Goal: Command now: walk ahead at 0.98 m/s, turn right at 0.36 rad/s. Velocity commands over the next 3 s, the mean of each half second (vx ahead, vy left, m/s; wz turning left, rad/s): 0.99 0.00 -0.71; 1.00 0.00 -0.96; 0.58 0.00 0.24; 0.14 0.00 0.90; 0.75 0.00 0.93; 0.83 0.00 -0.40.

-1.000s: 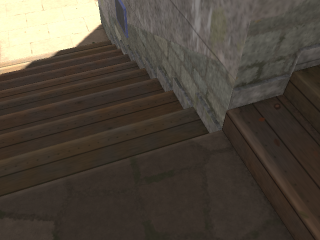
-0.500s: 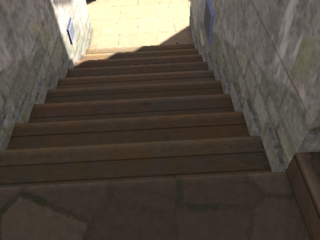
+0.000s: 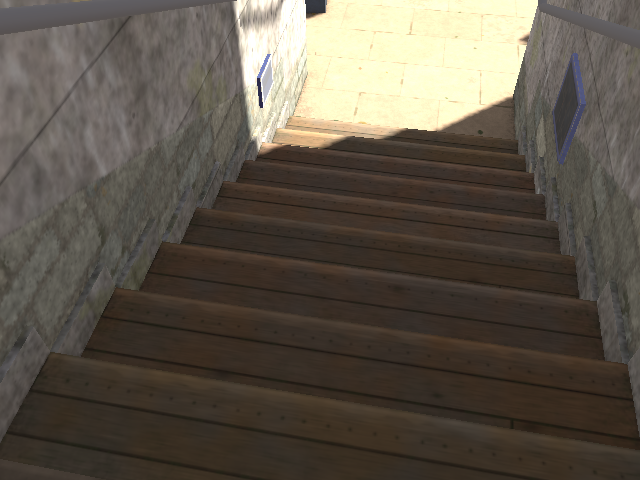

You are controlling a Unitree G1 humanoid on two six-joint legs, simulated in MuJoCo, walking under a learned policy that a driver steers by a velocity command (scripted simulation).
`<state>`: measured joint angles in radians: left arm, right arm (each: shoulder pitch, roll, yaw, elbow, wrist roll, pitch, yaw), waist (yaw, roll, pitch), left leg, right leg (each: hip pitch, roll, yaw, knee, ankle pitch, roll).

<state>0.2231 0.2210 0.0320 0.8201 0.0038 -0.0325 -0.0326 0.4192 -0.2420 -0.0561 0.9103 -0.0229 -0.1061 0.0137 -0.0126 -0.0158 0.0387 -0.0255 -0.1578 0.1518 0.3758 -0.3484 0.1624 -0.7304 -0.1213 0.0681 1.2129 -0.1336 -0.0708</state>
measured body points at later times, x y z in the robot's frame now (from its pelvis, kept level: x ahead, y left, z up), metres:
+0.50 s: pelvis +0.40 -0.01 -0.03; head +0.40 -0.03 +0.42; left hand +0.46 +0.26 -0.15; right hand +0.59 -0.29 -0.08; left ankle +0.64 +0.13 -0.71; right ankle +0.25 -0.05 -0.73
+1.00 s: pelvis +0.74 -0.11 -0.21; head +0.76 -0.14 +0.24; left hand +1.08 -0.16 -0.28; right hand +0.47 -0.17 -0.34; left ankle +0.64 +0.11 -0.88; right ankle +0.81 -0.31 -0.89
